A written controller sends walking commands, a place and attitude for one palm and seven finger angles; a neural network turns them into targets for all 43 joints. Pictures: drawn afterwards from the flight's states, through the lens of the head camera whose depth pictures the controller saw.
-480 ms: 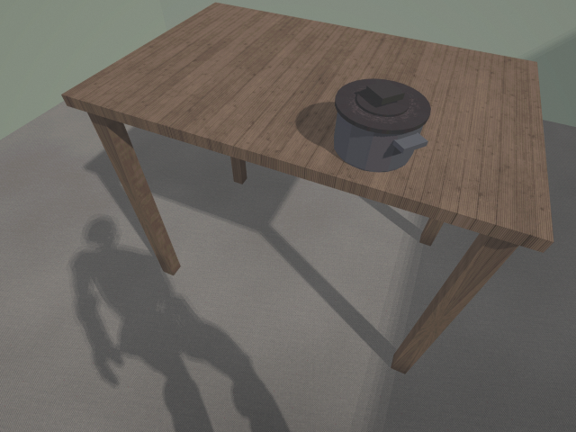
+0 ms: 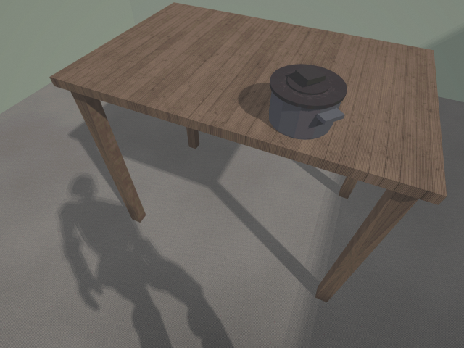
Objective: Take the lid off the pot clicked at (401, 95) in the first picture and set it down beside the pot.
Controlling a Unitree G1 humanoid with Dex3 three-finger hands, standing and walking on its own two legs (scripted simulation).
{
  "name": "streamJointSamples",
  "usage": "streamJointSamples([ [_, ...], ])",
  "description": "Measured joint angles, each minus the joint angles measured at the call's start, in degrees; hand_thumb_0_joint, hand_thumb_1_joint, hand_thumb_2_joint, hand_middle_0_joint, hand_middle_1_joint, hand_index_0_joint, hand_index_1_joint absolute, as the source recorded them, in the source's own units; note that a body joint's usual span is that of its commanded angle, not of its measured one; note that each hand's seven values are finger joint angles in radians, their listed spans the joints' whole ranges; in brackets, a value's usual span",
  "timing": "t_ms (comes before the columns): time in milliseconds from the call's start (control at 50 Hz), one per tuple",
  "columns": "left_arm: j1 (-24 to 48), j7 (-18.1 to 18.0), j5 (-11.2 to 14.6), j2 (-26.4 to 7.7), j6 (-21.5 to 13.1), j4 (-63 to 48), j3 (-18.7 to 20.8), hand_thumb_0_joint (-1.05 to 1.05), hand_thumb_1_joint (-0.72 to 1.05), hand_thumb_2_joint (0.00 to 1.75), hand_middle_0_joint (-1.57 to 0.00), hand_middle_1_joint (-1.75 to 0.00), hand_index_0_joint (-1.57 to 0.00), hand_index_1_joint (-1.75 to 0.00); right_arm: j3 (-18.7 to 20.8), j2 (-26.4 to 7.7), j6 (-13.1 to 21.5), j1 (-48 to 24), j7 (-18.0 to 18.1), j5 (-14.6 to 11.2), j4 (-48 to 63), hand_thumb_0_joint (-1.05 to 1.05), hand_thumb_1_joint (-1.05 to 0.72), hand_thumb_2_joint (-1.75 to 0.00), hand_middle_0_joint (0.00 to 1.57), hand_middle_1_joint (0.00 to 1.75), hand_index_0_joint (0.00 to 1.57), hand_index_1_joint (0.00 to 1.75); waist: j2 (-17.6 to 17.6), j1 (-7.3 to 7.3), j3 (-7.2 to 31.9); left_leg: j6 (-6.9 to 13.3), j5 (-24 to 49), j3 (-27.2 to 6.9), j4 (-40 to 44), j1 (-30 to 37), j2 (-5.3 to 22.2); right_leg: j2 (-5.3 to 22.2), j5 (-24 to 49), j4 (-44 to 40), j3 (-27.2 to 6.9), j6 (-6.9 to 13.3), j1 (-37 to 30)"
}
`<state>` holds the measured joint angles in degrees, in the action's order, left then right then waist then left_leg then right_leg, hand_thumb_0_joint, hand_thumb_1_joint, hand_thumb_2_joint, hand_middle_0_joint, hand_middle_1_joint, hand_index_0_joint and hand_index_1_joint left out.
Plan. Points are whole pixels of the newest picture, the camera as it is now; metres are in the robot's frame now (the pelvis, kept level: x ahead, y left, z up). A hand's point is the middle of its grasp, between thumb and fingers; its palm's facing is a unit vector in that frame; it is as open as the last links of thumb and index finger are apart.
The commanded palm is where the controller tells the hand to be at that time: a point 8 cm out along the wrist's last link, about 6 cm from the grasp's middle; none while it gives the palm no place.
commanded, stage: look at it before walking up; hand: left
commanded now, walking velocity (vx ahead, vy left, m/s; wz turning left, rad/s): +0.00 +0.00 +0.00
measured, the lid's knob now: (309, 75) +0.64 -0.13 +0.15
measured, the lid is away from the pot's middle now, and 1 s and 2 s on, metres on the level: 0.00 0.00 0.00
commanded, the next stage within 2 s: turn to face it in 0.16 s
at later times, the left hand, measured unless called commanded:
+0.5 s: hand out of the picture +0.01 +0.17 -0.18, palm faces +0.00 -0.98 -0.20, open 7.3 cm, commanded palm none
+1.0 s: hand out of the picture +0.13 +0.17 -0.16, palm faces -0.19 -0.95 -0.24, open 7.4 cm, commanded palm none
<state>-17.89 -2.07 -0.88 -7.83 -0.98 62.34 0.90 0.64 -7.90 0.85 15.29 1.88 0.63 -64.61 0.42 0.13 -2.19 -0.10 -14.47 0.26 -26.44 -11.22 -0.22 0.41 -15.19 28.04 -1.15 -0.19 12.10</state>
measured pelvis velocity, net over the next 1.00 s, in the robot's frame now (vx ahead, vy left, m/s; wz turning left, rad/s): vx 0.00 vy -0.01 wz -0.25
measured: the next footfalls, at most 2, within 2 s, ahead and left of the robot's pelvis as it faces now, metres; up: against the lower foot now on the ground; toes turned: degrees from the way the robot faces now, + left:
right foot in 1.04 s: +0.00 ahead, -0.15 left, +0.00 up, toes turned -15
left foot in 1.28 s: +0.10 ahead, +0.07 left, +0.00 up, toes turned -14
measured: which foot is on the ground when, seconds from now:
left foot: down 0.00-1.00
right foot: down 0.00-0.78, up 0.80-1.00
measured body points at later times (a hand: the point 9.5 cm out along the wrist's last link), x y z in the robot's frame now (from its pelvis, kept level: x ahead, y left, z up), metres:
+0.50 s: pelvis +0.00 -0.01 -0.01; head +0.03 -0.01 +0.44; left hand +0.01 +0.22 -0.16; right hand +0.00 -0.23 -0.17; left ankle +0.00 +0.12 -0.74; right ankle +0.00 -0.12 -0.74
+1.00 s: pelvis +0.00 -0.01 +0.00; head +0.04 -0.03 +0.44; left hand +0.14 +0.22 -0.14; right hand +0.00 -0.26 -0.15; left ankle +0.00 +0.12 -0.74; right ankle -0.04 -0.13 -0.71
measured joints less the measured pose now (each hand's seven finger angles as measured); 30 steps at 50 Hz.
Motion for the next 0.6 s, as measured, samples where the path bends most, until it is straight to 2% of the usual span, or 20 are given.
streamJointSamples([
  [320,0.1,0.0,0.0,0.0,0.0,0.2,0.2,0.0,0.91,0.9,-0.2,-0.3,-0.2,-0.3,-0.1,0.2,0.0,0.2,0.2,0.1,-0.3,0.01,-0.91,-0.9,0.2,0.3,0.2,0.3,-0.2,0.17,0.0,-0.3,-0.2,0.1,0.3,0.4,0.3,-0.3,-0.2,-0.2,-0.1,0.3,-0.3],
  [420,-0.1,0.7,0.0,0.0,1.1,-0.9,1.1,0.0,0.91,0.9,-0.2,-0.3,-0.2,-0.3,0.6,0.0,-0.6,-0.4,0.5,0.2,1.0,0.01,-0.91,-0.9,0.2,0.3,0.2,0.3,-0.2,0.73,-0.5,-0.5,-1.5,1.9,-1.7,-0.5,1.2,-1.2,-0.8,2.2,-1.9,0.5,1.6],
  [600,1.1,1.7,-0.4,-1.6,2.3,-4.6,2.8,0.0,0.91,0.9,-0.2,-0.3,-0.2,-0.3,2.2,-1.8,-1.5,-1.6,0.5,0.4,5.7,0.01,-0.91,-0.9,0.2,0.3,0.2,0.3,-0.8,0.55,-1.5,-1.3,-4.8,4.9,-7.7,-4.0,3.4,-3.7,-3.0,8.6,-4.8,1.6,6.7],
])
